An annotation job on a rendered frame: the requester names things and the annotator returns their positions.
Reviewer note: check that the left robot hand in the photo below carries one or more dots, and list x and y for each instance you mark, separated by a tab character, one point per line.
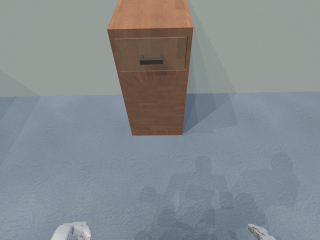
79	229

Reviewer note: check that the drawer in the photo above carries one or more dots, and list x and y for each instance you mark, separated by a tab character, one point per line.
172	49

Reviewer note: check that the right robot hand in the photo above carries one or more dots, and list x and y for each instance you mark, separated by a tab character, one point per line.
259	232

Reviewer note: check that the handle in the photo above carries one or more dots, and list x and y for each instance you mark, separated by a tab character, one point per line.
151	60

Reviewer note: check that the cabinet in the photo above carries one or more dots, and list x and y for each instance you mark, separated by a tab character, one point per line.
154	99

